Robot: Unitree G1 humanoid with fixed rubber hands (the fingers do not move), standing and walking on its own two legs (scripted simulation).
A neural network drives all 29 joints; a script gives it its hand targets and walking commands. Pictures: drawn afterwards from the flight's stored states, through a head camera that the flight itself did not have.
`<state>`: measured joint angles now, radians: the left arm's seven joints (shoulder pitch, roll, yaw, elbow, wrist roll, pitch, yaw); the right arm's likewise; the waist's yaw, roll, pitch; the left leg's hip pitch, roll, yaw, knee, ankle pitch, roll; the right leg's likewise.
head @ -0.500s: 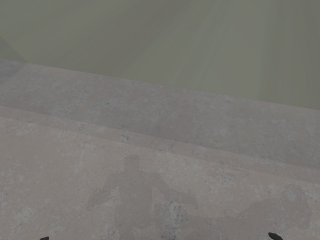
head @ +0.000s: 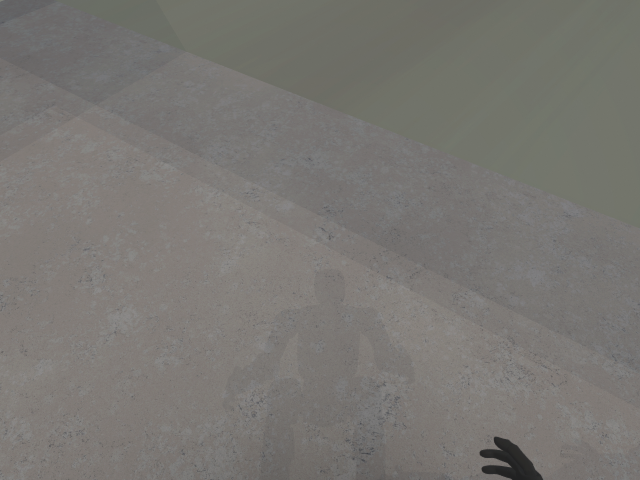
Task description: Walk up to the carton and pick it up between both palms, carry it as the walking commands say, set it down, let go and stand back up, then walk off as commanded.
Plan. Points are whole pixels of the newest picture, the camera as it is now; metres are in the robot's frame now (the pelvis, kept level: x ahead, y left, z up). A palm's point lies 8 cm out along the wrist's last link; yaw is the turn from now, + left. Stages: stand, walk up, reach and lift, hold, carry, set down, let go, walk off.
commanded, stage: walk up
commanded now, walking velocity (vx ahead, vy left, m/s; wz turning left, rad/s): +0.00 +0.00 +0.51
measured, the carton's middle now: out of the picture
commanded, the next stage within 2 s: none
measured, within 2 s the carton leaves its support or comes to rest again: neither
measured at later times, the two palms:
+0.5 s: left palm out of the picture +0.02 +0.24 -0.09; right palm (539, 469) +0.15 -0.29 -0.12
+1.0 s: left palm out of the picture -0.08 +0.24 -0.11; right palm (511, 457) +0.17 -0.25 -0.10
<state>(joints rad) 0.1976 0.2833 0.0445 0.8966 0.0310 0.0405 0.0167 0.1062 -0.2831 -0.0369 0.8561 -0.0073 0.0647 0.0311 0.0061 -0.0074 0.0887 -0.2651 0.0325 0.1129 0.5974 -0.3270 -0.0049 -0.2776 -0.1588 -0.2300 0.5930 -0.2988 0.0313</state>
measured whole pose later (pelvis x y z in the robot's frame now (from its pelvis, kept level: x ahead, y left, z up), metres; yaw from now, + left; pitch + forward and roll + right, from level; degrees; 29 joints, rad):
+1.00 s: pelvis -0.04 -0.04 +0.01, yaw +30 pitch +0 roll -1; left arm 0.14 0.30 0.03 0.84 0.01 0.05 0.01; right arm 0.21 -0.28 -0.06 0.84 0.00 0.05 0.00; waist 0.00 -0.02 0.13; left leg -0.24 -0.01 -0.03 0.50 -0.25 0.02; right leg -0.42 -0.07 -0.04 0.93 -0.40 0.08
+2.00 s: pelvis -0.08 -0.11 +0.00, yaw +59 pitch +0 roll +1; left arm 0.15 0.27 0.03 0.78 0.03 0.03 0.02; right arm 0.20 -0.30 -0.08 0.81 -0.02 0.06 0.01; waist -0.01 0.02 0.08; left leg -0.38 -0.05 -0.07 0.68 -0.37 -0.02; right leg -0.27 -0.06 -0.09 0.55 -0.27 0.01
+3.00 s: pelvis -0.12 -0.14 +0.02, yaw +91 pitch +0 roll +3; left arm 0.22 0.28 0.02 0.78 0.03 0.02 0.02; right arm 0.23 -0.33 -0.08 0.82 -0.02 0.07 0.03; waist -0.02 0.02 0.05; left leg -0.49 -0.01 -0.01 1.07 -0.37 -0.07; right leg -0.23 -0.11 -0.15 0.47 -0.24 -0.01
